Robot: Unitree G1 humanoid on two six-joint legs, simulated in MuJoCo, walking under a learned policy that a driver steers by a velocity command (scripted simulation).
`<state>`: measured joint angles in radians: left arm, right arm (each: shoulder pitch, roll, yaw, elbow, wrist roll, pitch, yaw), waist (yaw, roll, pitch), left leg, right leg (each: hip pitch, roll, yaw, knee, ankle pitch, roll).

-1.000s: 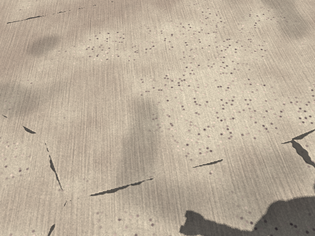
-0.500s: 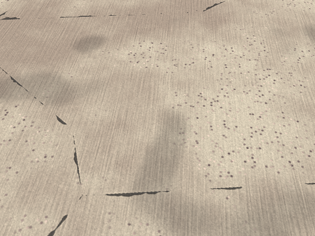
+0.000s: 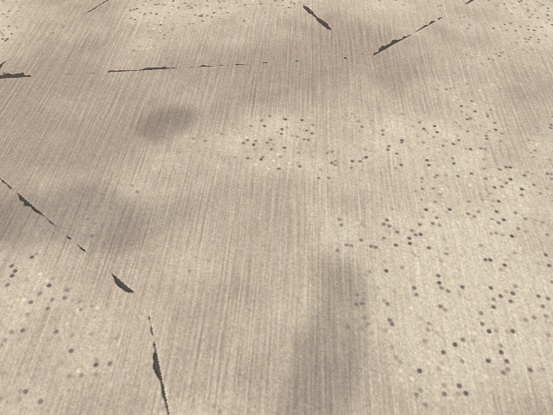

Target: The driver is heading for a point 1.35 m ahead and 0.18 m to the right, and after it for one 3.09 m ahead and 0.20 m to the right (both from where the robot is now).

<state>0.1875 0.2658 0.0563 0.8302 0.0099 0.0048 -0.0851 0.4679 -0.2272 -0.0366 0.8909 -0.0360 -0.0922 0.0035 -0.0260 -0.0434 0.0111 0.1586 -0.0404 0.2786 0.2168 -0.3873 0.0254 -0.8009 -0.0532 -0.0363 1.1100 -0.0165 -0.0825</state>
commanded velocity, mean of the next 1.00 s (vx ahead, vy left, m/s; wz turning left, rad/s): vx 0.98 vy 0.00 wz -0.06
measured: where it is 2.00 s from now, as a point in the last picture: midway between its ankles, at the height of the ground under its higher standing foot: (321, 131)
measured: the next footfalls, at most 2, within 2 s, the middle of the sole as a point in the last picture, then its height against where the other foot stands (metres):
right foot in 0.18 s outside the picture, level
left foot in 0.62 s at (285, 309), level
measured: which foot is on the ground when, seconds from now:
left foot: down 0.00-0.18, up 0.20-0.60, down 0.62-1.00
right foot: up 0.00-0.16, down 0.18-0.62, up 0.64-1.00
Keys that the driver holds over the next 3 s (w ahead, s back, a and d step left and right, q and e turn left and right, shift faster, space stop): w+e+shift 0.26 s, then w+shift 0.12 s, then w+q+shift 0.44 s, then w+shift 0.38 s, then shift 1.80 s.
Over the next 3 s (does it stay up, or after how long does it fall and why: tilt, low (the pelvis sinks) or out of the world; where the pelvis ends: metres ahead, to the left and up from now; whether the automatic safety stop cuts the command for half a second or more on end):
stays up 1.51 -0.19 0.01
